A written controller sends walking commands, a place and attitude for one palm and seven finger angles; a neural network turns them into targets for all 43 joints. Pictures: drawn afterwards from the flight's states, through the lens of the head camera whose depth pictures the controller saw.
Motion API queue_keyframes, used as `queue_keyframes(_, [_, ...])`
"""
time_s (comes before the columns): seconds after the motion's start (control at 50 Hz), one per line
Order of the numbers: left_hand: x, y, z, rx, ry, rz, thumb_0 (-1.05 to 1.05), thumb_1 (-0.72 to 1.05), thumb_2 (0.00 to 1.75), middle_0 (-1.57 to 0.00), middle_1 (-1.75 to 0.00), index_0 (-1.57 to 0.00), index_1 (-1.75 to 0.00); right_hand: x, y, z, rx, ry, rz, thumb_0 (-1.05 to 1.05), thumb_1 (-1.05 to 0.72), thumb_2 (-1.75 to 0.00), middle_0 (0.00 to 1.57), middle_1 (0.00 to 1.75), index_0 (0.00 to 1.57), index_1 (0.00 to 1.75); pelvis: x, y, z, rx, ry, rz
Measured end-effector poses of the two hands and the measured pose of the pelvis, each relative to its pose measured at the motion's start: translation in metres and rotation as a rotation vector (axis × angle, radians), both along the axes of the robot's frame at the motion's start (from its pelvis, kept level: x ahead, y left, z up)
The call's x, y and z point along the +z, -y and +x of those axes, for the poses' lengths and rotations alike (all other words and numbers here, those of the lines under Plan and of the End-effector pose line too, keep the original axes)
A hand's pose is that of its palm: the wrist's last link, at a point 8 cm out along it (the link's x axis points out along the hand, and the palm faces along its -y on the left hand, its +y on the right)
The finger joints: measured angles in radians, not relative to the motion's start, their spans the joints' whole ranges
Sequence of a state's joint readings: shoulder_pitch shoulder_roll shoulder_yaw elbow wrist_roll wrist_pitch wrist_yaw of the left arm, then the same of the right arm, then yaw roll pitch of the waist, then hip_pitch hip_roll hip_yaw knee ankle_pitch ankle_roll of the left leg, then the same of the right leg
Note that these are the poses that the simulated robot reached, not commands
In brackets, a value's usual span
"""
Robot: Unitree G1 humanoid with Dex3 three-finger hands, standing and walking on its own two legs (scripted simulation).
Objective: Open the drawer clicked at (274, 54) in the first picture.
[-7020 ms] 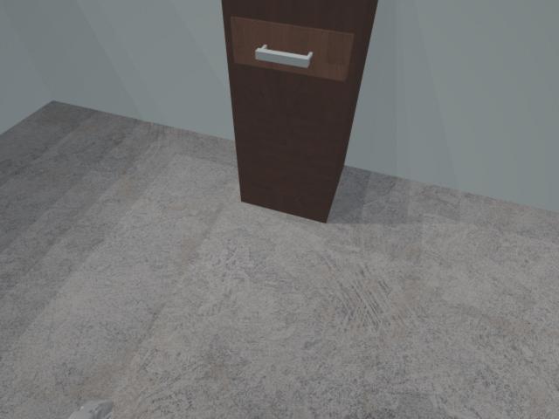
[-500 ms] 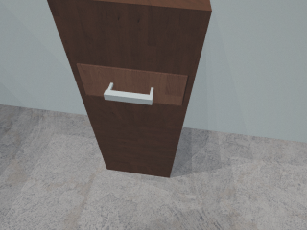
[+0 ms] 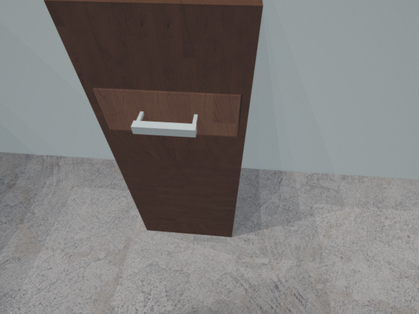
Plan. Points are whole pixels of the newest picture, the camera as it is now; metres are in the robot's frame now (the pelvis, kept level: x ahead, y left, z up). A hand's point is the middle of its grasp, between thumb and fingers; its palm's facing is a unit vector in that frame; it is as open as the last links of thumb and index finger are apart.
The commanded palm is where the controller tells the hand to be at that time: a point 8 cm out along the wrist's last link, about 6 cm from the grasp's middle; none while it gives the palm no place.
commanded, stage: come to a stop and stand still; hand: left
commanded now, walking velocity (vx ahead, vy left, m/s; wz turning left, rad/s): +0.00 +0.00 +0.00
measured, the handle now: (166, 122) +0.57 +0.15 +0.02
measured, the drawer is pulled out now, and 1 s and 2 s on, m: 0.00 0.00 0.00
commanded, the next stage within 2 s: look again from close up in 0.96 s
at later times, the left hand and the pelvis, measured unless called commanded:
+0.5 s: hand out of the picture -0.08 +0.18 -0.17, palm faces +0.06 -0.99 -0.15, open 7.4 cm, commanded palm none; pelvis -0.04 +0.02 +0.01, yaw +0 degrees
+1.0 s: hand out of the picture -0.06 +0.18 -0.17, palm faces +0.05 -0.99 -0.13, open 7.4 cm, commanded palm none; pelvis -0.03 +0.04 +0.01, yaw -1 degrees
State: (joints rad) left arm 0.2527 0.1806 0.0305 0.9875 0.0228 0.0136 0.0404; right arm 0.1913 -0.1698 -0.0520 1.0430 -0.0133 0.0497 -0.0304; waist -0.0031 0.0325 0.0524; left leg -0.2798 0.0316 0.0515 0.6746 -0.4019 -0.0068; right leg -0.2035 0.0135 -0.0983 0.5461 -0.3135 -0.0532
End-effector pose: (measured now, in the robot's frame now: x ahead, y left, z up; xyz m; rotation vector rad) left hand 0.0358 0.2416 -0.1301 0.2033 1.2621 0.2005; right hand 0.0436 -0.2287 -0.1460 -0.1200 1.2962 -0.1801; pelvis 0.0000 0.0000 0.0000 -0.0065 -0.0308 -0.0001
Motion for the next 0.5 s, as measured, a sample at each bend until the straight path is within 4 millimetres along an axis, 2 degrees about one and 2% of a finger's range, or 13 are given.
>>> queue_keyframes(0.1, [-0.007,0.01,-0.009,0.002,0.006,-0.061,0.01,0.91,0.9,-0.19,-0.3,-0.2,-0.3,0.006,-0.006,-0.032,0.011,-0.034,-0.013,0.0,-0.92,-0.9,0.2,0.29,0.2,0.29,0.003,-0.004,-0.014,-0.007,0.022,0.003])
queue_keyframes(0.18, [-0.005,0.009,-0.026,0.006,-0.007,-0.072,0.01,0.94,0.9,-0.2,-0.3,-0.2,-0.3,0.012,-0.012,-0.057,0.015,-0.065,-0.006,0.01,-0.92,-0.9,0.2,0.29,0.2,0.29,0.009,-0.006,-0.024,-0.009,0.021,0.003])
queue_keyframes(0.36, [-0.007,0.009,-0.086,0.037,-0.12,-0.099,0.01,0.92,0.9,-0.2,-0.3,-0.2,-0.3,0.012,-0.03,-0.105,0.004,-0.141,0.023,0.01,-0.91,-0.9,0.2,0.29,0.2,0.29,0.012,-0.014,-0.039,-0.005,0.008,-0.002])
queue_keyframes(0.5, [-0.01,0.013,-0.125,0.07,-0.211,-0.127,0.01,0.91,0.9,-0.19,-0.3,-0.2,-0.3,0.013,-0.045,-0.13,-0.014,-0.198,0.032,0.0,-0.91,-0.9,0.2,0.29,0.2,0.29,0.011,-0.022,-0.042,-0.004,-0.005,-0.004])
